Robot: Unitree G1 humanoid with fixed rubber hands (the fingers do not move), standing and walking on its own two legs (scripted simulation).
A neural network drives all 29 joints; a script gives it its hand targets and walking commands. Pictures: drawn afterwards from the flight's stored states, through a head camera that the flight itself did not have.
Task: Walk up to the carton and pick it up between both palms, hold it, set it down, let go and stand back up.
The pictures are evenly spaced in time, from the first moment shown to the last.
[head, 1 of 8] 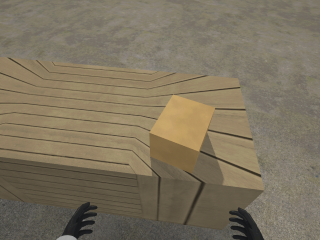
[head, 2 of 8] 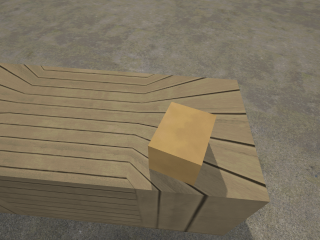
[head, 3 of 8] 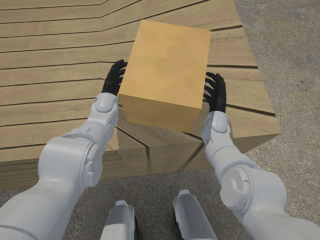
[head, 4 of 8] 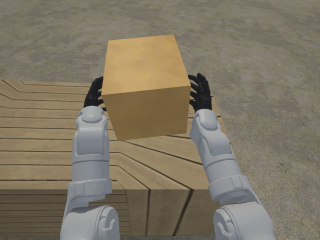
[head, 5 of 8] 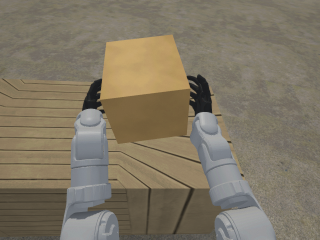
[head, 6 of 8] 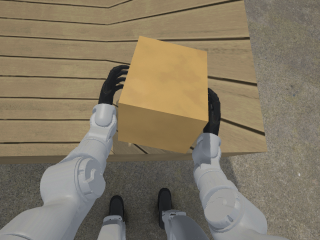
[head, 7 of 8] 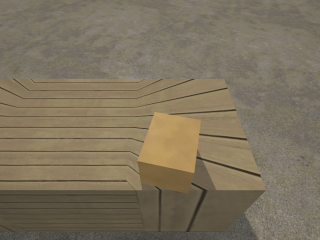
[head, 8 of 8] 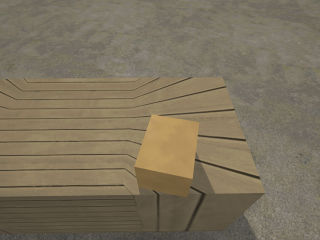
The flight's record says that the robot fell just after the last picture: no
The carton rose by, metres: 0.32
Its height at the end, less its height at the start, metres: +0.00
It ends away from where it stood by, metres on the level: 0.05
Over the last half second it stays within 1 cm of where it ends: yes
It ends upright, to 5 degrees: yes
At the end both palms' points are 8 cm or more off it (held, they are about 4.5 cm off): yes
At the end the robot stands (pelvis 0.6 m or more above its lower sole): yes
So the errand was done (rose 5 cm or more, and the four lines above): yes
